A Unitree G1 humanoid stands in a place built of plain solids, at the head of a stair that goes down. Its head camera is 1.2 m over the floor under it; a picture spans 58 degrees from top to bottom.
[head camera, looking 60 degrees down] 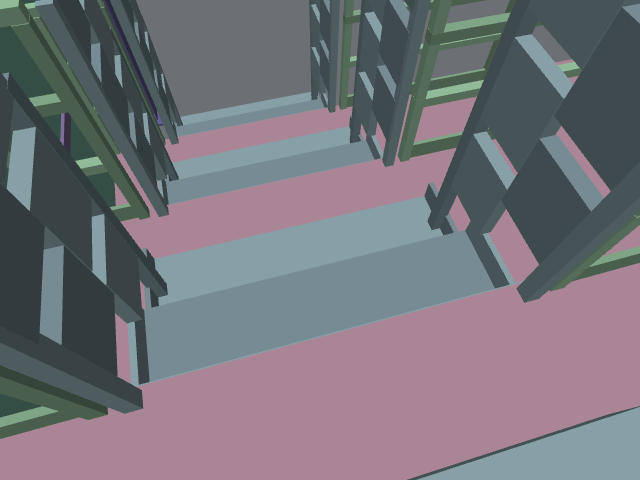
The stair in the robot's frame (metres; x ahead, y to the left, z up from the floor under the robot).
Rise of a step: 0.18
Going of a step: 0.30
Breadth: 1.22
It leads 15 degrees to the left of straight ahead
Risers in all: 3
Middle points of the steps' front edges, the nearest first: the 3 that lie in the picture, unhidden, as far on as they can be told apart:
0.40 -0.05 0.00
0.68 0.03 -0.18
0.97 0.11 -0.36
